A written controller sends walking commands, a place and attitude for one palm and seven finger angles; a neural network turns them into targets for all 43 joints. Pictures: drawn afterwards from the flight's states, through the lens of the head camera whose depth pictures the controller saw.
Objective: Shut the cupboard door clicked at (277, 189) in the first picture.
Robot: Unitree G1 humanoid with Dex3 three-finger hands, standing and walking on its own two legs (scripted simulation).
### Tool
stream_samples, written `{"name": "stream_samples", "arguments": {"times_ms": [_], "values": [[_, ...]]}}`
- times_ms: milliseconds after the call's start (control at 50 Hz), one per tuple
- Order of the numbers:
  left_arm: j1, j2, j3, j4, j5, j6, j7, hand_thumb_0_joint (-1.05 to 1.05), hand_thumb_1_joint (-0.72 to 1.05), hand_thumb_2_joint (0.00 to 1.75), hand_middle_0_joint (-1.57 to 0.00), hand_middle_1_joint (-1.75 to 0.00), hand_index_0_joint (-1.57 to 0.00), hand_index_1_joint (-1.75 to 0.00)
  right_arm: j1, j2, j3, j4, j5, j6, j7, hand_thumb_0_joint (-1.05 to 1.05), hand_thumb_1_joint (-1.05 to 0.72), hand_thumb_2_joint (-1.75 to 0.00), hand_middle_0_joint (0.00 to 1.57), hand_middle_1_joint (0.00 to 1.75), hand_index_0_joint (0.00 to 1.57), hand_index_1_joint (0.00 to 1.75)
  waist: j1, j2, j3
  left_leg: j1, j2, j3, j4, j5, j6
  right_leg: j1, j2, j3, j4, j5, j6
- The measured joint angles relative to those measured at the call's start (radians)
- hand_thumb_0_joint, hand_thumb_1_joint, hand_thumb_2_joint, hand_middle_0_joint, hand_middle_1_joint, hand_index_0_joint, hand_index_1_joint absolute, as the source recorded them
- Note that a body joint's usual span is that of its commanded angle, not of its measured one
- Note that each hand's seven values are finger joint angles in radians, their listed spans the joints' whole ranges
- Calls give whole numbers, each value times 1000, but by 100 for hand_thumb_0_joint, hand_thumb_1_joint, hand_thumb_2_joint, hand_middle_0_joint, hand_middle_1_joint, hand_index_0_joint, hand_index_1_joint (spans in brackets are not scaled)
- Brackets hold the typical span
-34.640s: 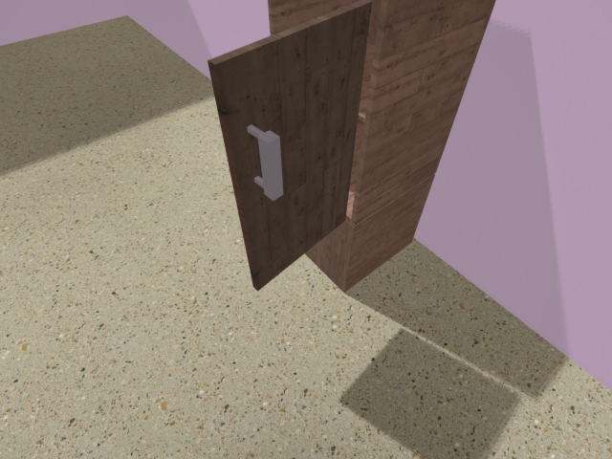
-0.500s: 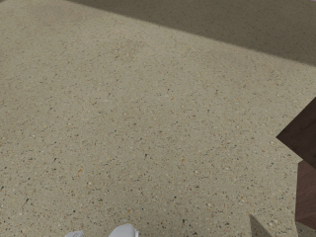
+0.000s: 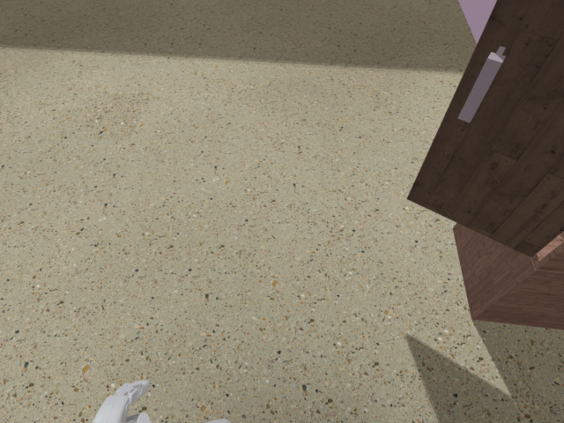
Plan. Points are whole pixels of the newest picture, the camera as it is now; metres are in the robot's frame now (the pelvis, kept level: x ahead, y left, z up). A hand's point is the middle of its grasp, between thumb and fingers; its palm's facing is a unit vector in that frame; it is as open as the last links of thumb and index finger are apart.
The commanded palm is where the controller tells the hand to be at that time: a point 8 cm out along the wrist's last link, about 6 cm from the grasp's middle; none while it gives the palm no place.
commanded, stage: turn to face it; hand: left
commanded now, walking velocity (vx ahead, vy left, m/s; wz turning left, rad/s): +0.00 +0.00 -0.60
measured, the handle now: (482, 84) +0.69 -0.36 +0.08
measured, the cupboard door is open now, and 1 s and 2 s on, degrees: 62 62 62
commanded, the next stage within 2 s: take the last steps up to it in 0.84 s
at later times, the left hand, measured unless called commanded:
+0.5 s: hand (157, 399) +0.17 +0.22 -0.15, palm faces -0.26 -0.94 -0.20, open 7.4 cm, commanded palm none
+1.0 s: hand (197, 383) +0.20 +0.16 -0.17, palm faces -0.45 -0.87 -0.19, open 7.4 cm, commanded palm none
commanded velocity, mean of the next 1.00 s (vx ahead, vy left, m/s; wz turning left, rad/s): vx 0.02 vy -0.01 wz -0.42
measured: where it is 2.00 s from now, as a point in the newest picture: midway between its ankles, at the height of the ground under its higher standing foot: outside the picture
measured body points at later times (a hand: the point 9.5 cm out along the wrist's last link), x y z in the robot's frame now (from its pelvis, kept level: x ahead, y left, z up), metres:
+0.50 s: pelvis +0.02 +0.04 +0.02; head +0.08 +0.06 +0.47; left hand +0.18 +0.27 -0.14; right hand +0.02 -0.23 -0.10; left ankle +0.06 +0.13 -0.72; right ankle -0.04 -0.09 -0.65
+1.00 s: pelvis +0.04 +0.03 +0.00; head +0.07 +0.03 +0.45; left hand +0.22 +0.21 -0.15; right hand -0.05 -0.22 -0.13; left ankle +0.11 +0.11 -0.73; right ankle -0.05 -0.10 -0.72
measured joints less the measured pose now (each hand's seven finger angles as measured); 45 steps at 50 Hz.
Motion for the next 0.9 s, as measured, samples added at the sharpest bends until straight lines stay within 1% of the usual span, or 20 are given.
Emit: {"name": "stream_samples", "arguments": {"times_ms": [20, 60, 120, 200, 240, 280, 300, 320, 340, 380, 420, 460, 520, 620, 680, 700, 740, 800, 840, 900], "values": [[2, -10, -5, 1, -1, -6, 6, 1, 91, 90, -20, -29, -20, -30, -13, -10, -3, 6, 2, 12, -4, 1, -90, -90, 20, 30, 21, 30, -3, 11, 5, -40, -20, -44, 96, -37, -5, -6, 7, 7, 11, -4, -2], [15, -21, -10, 3, -3, -12, 18, 1, 91, 90, -20, -29, -20, -30, -37, -19, -5, 11, 4, 20, -10, 1, -90, -90, 20, 30, 21, 30, -3, 10, 11, -107, -57, -91, 240, -36, -15, -1, 11, 33, -8, 16, -1], [37, -26, -15, 14, -2, -3, 25, 1, 91, 90, -20, -29, -20, -30, -61, -16, -3, -3, 5, 14, -6, 1, -90, -90, 20, 30, 20, 30, -2, -12, 9, -157, -82, -106, 269, 23, -29, 17, 13, 71, -56, 50, -1], [62, -25, -17, 26, 3, 6, 21, 1, 90, 90, -20, -30, -20, -30, -82, -3, 0, -29, 7, 6, 0, 1, -90, -90, 20, 30, 20, 30, 8, -41, -3, -147, -103, -116, 134, 59, -33, 23, 18, 118, -81, 63, 8], [71, -22, -14, 31, 5, 10, 18, 1, 90, 90, -20, -30, -20, -30, -91, 3, 4, -40, 9, 0, 0, 1, -90, -90, 20, 30, 20, 30, 17, -55, -7, -116, -116, -120, 32, 74, -29, 17, 22, 144, -74, 60, 16], [79, -16, -9, 36, 2, 16, 17, 1, 90, 90, -20, -30, -20, -30, -95, 9, 8, -51, 12, -12, -1, 1, -90, -90, 20, 30, 20, 30, 23, -69, -14, -60, -130, -119, -110, 142, -24, 2, 28, 171, -46, 47, 31], [86, -14, -7, 36, -1, 20, 17, 1, 90, 90, -20, -30, -21, -30, -91, 8, 12, -58, 11, -22, -2, 1, -90, -90, 20, 30, 20, 30, 23, -67, -23, -27, -128, -122, -194, 184, -8, -13, 38, 181, -22, 34, 39], [84, -7, -2, 38, -6, 27, 16, 1, 90, 90, -20, -30, -20, -30, -91, 14, 15, -59, 6, -31, -4, 0, -90, -90, 20, 30, 20, 30, 24, -79, -23, -27, -130, -112, -199, 203, 27, -36, 41, 189, 29, -5, 34], [81, 0, 2, 40, -7, 33, 15, 1, 90, 90, -20, -30, -20, -30, -91, 21, 20, -61, 1, -36, -5, 0, -90, -90, 20, 30, 20, 30, 29, -89, -19, -28, -126, -96, -184, 202, 54, -68, 43, 179, 116, -79, 30], [74, 14, 10, 45, -3, 40, 10, 1, 90, 90, -20, -30, -20, -30, -83, 34, 32, -64, -7, -42, -7, 0, -90, -90, 20, 30, 20, 30, 32, -94, -13, -13, -106, -71, -186, 194, 79, -134, 47, 134, 319, -161, 32], [65, 23, 18, 45, -1, 42, 1, 1, 91, 90, -20, -30, -20, -30, -69, 43, 38, -62, -11, -42, -10, 0, -90, -90, 20, 30, 21, 30, 32, -91, -6, 16, -88, -54, -220, 204, 81, -173, 35, 86, 448, -162, 41], [56, 27, 22, 40, -2, 44, -4, 1, 91, 90, -20, -29, -20, -30, -57, 48, 40, -56, -13, -39, -12, 0, -90, -90, 20, 30, 21, 30, 33, -83, -2, 43, -70, -34, -258, 219, 77, -184, 17, 51, 478, -143, 50], [42, 24, 23, 33, -2, 47, -8, 1, 91, 90, -20, -29, -20, -30, -38, 48, 37, -42, -13, -36, -12, 0, -90, -90, 20, 30, 21, 30, 25, -65, 1, 66, -47, -7, -288, 230, 74, -163, -4, 23, 410, -128, 54], [15, 11, 12, 28, -1, 41, -6, 1, 91, 90, -20, -29, -20, -30, -10, 35, 21, -7, -13, -28, -5, 0, -90, -90, 20, 30, 21, 30, 2, -34, -2, 67, -16, 33, -263, 210, 57, -73, -13, 1, 194, -98, 39], [16, 10, 0, 16, 1, 20, -4, 1, 91, 90, -20, -29, -20, -30, 20, 25, 10, 10, -4, -19, 0, 0, -90, -90, 20, 30, 21, 30, -6, -36, -21, 41, -9, 56, -188, 169, 37, 34, -20, 1, -41, 59, 11], [15, 4, -2, 19, 3, 7, 2, 1, 91, 90, -20, -29, -20, -30, 23, 18, 5, 18, -1, -13, 2, 0, -90, -90, 20, 30, 21, 30, -4, -32, -26, 16, -11, 47, -130, 106, 23, 39, -20, 8, -57, 26, 6], [15, -22, -14, 28, 3, -7, 13, 1, 91, 90, -20, -29, -20, -30, 9, -5, -4, 35, 2, 11, -4, 1, -90, -90, 20, 30, 21, 30, -11, 4, -17, -51, -38, -38, 34, -10, 10, 25, -4, 14, -27, 8, 7], [33, -44, -23, 41, 3, -10, 27, 1, 91, 90, -20, -29, -20, -30, -9, -10, -6, 47, 4, 19, -9, 1, -90, -90, 20, 30, 20, 30, -14, 2, -18, -129, -86, -89, 215, -9, -4, 37, -3, 41, -59, 38, 12], [45, -48, -26, 53, 4, -4, 31, 1, 90, 90, -20, -30, -20, -30, -10, -2, -2, 43, 5, 13, -5, 1, -90, -90, 20, 30, 20, 30, -16, -12, -24, -143, -99, -91, 214, 23, -11, 48, -6, 54, -84, 53, 13], [57, -49, -26, 68, 7, 1, 29, 1, 90, 90, -20, -30, -20, -30, -10, 15, 4, 37, 6, 5, -1, 1, -91, -90, 20, 30, 20, 30, -12, -34, -34, -115, -110, -90, 98, 55, -12, 55, -8, 71, -97, 57, 18]]}}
